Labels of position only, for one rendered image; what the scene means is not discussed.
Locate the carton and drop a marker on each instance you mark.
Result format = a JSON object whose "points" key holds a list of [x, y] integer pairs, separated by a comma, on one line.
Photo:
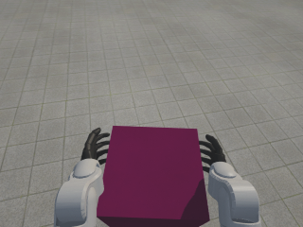
{"points": [[153, 177]]}

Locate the left robot hand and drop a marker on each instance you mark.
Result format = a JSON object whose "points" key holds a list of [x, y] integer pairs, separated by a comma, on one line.
{"points": [[91, 146]]}

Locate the left robot forearm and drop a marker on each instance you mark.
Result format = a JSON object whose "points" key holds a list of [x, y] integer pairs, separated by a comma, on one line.
{"points": [[76, 201]]}

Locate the right robot hand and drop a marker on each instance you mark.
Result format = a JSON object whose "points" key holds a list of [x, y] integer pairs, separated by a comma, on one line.
{"points": [[215, 153]]}

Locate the right robot forearm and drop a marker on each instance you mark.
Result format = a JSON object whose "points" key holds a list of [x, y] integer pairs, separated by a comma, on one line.
{"points": [[238, 202]]}

